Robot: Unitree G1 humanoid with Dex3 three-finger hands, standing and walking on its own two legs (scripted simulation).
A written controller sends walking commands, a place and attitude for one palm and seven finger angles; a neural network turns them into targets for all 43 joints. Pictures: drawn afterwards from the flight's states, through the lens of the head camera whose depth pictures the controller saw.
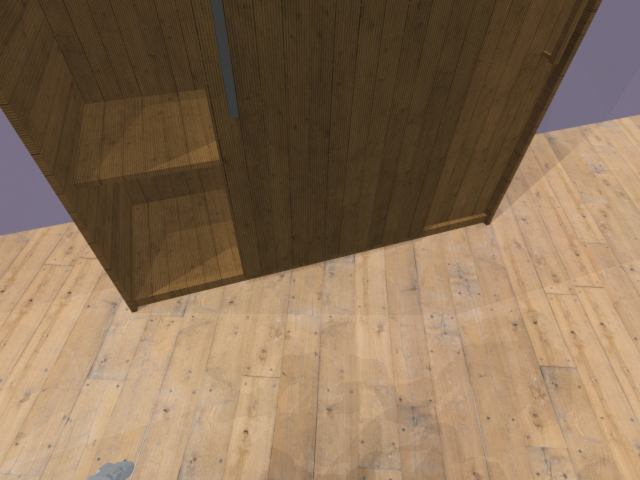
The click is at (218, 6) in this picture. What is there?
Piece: wardrobe's sliding door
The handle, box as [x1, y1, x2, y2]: [210, 0, 238, 117]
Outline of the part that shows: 210,0 228,112 230,117 238,116 221,0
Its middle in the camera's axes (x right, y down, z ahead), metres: -0.21 -0.40 +0.83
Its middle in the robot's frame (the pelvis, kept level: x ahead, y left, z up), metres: +0.90 +0.27 +0.12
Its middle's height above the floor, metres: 0.89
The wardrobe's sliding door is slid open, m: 0.40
